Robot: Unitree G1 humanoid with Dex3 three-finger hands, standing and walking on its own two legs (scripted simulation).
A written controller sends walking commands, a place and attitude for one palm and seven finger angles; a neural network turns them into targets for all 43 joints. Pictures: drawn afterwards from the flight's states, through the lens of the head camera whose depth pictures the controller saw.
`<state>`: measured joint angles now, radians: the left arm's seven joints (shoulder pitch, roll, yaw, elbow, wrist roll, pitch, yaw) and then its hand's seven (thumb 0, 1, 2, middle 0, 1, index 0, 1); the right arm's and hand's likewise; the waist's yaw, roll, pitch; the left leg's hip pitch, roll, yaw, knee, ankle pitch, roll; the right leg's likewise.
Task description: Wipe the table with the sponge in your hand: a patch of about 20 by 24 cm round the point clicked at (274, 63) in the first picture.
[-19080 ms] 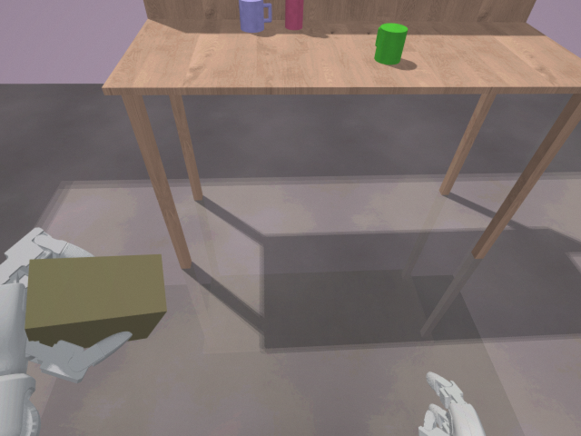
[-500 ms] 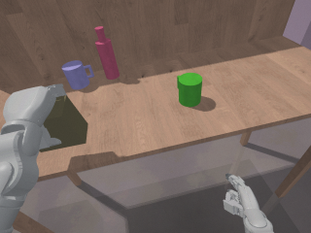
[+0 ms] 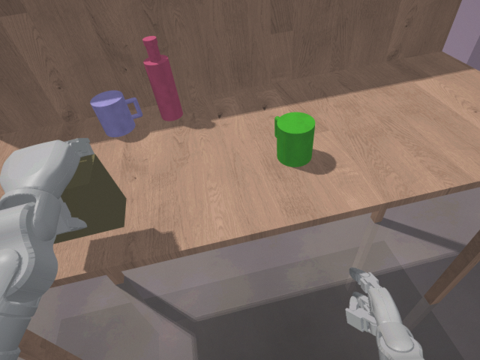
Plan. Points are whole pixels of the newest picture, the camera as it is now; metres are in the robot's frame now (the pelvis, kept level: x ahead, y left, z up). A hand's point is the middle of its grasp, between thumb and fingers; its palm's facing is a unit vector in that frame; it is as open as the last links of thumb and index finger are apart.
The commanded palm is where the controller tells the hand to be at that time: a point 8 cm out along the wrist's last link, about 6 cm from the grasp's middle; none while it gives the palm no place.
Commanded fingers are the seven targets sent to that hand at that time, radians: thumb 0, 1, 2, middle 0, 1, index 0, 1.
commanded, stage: move the sponge above the wiping area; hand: left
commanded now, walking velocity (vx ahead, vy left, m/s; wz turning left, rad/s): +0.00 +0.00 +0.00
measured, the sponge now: (79, 207) +0.26 +0.32 +0.14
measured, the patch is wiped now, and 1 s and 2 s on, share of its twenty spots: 0.00 0.00 0.00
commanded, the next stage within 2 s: lower the sponge onto the table in 1.90 s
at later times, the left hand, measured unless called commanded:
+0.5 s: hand (77, 192) +0.28 +0.31 +0.17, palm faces +0.08 -0.04 -1.00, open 10.4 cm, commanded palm +0.24 +0.31 +0.25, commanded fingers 0.00 0.10 1.30 -1.20 -1.60 -1.20 -1.60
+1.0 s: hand (81, 194) +0.28 +0.31 +0.16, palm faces +0.08 -0.04 -1.00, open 10.4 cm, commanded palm +0.24 +0.30 +0.24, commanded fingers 0.00 0.10 1.30 -1.20 -1.60 -1.20 -1.60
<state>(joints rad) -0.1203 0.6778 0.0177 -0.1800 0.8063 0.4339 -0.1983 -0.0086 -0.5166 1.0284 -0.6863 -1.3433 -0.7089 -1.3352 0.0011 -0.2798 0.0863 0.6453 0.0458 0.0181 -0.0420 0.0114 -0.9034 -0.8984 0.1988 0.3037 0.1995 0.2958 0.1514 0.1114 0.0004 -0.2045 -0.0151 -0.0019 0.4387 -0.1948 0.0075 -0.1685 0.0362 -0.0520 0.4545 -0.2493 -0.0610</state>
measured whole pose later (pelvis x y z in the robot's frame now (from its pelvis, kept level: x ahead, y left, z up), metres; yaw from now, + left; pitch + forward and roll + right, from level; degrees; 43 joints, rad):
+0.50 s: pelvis +0.01 +0.02 +0.00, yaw +0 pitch -2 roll +0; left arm -0.12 0.63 -0.03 -0.18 0.84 0.41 -0.18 -0.01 -0.52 1.03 -0.69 -1.34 -0.71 -1.33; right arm 0.01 -0.27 0.09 0.64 0.04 0.03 -0.03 0.01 -0.90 -0.90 0.20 0.30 0.20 0.30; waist 0.15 0.11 0.00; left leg -0.20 -0.03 0.00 0.42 -0.19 0.03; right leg -0.16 0.02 -0.05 0.43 -0.24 -0.04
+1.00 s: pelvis +0.01 +0.01 +0.00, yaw +0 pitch -2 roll +0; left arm -0.11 0.63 -0.03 -0.15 0.84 0.38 -0.16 -0.01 -0.51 1.03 -0.69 -1.34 -0.71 -1.33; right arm 0.02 -0.27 0.08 0.64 0.04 0.03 -0.03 0.01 -0.90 -0.90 0.20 0.30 0.20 0.30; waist 0.15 0.10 0.00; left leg -0.19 -0.03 0.00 0.42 -0.20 0.02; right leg -0.15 0.02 -0.05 0.43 -0.24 -0.05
